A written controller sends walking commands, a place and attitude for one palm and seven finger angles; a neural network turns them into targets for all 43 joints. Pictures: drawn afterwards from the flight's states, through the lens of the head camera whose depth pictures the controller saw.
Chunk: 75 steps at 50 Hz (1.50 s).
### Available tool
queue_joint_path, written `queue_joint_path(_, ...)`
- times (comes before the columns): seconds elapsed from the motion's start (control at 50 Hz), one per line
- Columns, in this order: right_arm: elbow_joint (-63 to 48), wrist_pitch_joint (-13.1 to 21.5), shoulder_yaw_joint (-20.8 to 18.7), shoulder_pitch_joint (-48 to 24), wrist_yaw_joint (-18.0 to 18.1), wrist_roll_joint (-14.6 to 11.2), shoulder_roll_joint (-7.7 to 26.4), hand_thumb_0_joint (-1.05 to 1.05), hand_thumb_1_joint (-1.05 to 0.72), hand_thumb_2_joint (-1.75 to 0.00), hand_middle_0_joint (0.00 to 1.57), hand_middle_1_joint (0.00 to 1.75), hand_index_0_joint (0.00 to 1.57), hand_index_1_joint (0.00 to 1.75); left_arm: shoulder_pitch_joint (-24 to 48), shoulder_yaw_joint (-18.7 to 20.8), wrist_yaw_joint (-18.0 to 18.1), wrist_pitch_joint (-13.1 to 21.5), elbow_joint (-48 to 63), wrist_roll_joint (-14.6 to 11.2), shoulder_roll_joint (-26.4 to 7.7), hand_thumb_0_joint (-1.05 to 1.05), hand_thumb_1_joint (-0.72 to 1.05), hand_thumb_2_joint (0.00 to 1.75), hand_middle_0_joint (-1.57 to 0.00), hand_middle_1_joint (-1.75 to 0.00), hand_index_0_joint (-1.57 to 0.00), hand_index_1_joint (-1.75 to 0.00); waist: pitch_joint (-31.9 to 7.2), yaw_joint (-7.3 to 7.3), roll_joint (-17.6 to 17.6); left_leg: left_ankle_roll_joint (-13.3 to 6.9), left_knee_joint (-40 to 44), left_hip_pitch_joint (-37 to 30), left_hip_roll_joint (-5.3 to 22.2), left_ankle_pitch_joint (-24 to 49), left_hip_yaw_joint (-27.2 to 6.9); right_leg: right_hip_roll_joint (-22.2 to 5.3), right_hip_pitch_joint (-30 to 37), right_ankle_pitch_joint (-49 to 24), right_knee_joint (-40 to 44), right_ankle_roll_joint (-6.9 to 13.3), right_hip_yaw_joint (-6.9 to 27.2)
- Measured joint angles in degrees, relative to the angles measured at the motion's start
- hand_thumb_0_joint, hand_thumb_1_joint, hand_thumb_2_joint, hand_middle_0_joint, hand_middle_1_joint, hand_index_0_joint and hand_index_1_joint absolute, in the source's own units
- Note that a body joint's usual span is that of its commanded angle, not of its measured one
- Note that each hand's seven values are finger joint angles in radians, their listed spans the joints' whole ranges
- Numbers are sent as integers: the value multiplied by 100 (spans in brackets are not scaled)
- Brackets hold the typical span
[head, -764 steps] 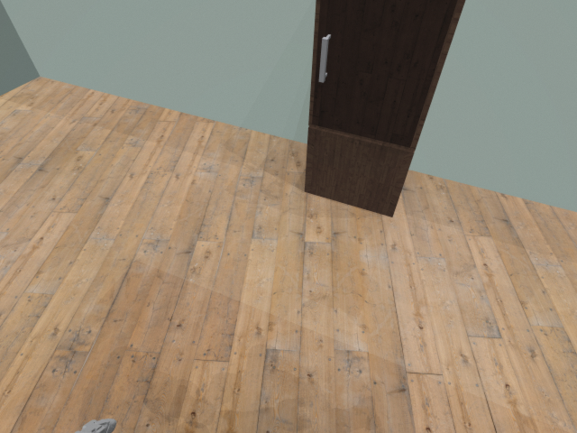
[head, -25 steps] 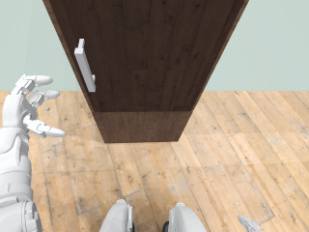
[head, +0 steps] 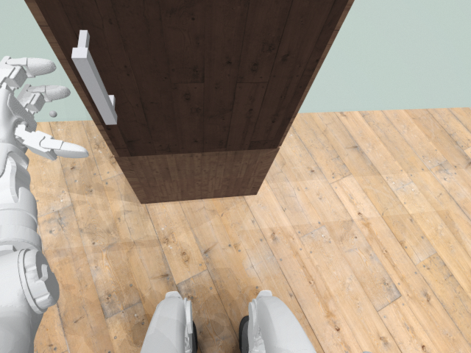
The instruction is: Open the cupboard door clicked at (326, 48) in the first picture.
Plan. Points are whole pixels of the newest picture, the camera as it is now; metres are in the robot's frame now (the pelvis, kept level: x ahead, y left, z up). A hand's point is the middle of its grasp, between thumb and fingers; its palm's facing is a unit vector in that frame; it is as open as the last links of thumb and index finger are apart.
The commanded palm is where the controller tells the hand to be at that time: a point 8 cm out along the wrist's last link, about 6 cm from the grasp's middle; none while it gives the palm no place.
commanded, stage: move the hooked fingers beside the handle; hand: left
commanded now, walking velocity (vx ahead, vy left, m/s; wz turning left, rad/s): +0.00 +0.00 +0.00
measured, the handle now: (98, 82) +0.54 +0.21 +0.06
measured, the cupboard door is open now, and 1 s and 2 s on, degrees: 0 0 0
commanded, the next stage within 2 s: slide the fingers in behind the handle in 0.86 s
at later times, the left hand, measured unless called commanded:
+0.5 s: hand (54, 116) +0.47 +0.27 +0.05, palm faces +0.09 -1.00 -0.02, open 13.9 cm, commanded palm +0.46 +0.30 +0.05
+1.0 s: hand (62, 113) +0.48 +0.26 +0.05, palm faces +0.09 -1.00 -0.03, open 13.9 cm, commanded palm +0.46 +0.29 +0.05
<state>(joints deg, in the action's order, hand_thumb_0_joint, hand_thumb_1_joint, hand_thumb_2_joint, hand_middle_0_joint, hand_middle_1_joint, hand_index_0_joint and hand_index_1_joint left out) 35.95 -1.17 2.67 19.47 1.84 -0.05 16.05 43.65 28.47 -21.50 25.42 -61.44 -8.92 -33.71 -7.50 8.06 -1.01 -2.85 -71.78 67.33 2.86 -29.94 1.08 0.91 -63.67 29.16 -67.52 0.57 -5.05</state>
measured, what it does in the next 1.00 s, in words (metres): stands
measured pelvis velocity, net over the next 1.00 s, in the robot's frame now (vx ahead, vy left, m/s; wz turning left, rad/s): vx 0.00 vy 0.00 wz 0.00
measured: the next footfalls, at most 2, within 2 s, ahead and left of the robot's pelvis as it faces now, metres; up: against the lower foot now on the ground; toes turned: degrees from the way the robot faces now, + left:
none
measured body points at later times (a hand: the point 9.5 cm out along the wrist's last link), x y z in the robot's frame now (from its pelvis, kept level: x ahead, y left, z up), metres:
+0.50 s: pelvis +0.00 +0.00 +0.00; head +0.15 +0.04 +0.42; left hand +0.46 +0.32 +0.05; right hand +0.05 -0.27 -0.10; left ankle +0.03 +0.09 -0.63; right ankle +0.02 -0.12 -0.63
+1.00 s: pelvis +0.00 +0.00 +0.00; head +0.16 +0.03 +0.42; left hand +0.47 +0.31 +0.05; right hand +0.04 -0.27 -0.11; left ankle +0.03 +0.09 -0.63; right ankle +0.02 -0.12 -0.63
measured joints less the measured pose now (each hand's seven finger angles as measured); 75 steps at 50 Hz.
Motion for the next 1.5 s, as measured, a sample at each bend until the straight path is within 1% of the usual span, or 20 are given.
queue_joint_path(0.14,-59,-128,23,68,-11,-8,16,1,-90,-90,21,30,21,30,162,46,-68,-219,-285,85,-219,-1,-49,30,-30,-120,-30,-120,23,79,-27,2,-14,68,27,-12,-14,29,-60,-7,13,5,-10)
queue_joint_path(0.26,-55,-179,-21,83,-57,6,8,1,-90,-90,21,30,21,30,-84,122,-56,-31,78,13,-52,-1,-49,30,-30,-120,-30,-120,17,34,-21,4,40,18,43,-8,8,49,-20,-28,76,1,16)
queue_joint_path(0.34,-64,-209,-8,49,-54,-18,-8,1,-90,-90,21,30,21,30,-76,63,-43,-99,-39,10,-48,-1,-49,30,-30,-120,-31,-120,0,22,-2,3,75,-40,29,0,-5,39,46,-28,109,0,3)
queue_joint_path(0.4,-98,-204,6,8,-44,-18,-5,1,-90,-90,21,30,21,30,-43,-10,-19,-149,-133,65,-64,-1,-49,30,-30,-120,-30,-120,9,20,-1,6,78,-45,17,9,-30,30,66,-30,120,3,-21)
queue_joint_path(0.56,-70,-175,2,-119,-45,9,-7,1,-90,-90,21,30,21,30,64,-94,65,41,-62,50,25,-1,-50,30,-30,-120,-30,-120,8,-3,17,10,23,1,2,3,-65,17,42,-16,78,7,-54)
queue_joint_path(0.64,-98,-197,19,-140,-46,1,-5,1,-90,-90,21,30,21,30,160,-183,77,-72,-198,86,-5,-1,-50,30,-30,-120,-30,-120,2,18,4,7,15,19,-9,3,-72,8,28,-9,67,6,-61)
queue_joint_path(0.68,-126,-206,28,-135,-45,3,-4,1,-90,-90,21,30,21,30,141,-166,84,-116,-207,112,-6,-1,-50,30,-30,-120,-30,-120,-2,30,-3,5,16,29,-6,3,-60,10,10,-10,62,4,-48)
queue_joint_path(0.84,-93,-224,32,-90,-62,16,-30,1,-90,-90,21,30,21,30,62,-62,199,15,-47,112,69,-1,-49,30,-30,-120,-31,-120,19,30,-13,8,15,23,8,-13,-32,23,-6,-1,47,3,-17)
queue_joint_path(0.98,-90,-257,36,-22,-63,5,-34,1,-90,-90,21,30,21,30,106,-111,171,-88,-172,129,-39,-1,-49,30,-30,-120,-30,-120,18,49,-32,19,28,20,9,-14,-40,27,-4,5,55,15,-22)
queue_joint_path(1.1,-30,-256,-7,6,-77,8,-30,1,-90,-90,21,30,21,30,30,-245,194,-12,-20,45,163,-1,-49,30,-30,-120,-30,-120,2,6,-32,27,59,-4,2,-9,-45,24,20,6,81,19,-25)
queue_joint_path(1.18,-29,-255,-8,-36,-78,15,-40,1,-90,-90,21,30,21,30,46,-201,290,-17,-30,76,260,-1,-50,30,-30,-120,-31,-120,-11,36,-6,32,59,-14,5,-14,-43,27,23,15,70,25,-22)
queue_joint_path(1.26,-82,-253,-26,-57,-96,27,-57,1,-90,-90,21,30,21,30,-67,-169,397,12,66,127,281,-1,-49,30,-30,-120,-31,-120,-33,57,2,40,65,-47,19,-24,-31,42,45,19,73,31,-8)
queue_joint_path(1.38,-69,-254,-31,-73,-117,21,-65,1,-90,-90,21,30,21,30,-42,-403,472,39,57,104,380,-1,-50,30,-30,-120,-31,-120,-20,3,-18,48,90,-98,-2,-13,-52,25,107,22,93,36,-28)
queue_joint_path(1.5,-41,-244,-47,-104,-135,44,-85,1,-90,-90,21,30,21,30,65,-576,627,59,34,120,580,-1,-50,30,-30,-120,-30,-120,-35,-5,-37,54,94,-78,-27,2,-56,1,83,30,72,41,-31)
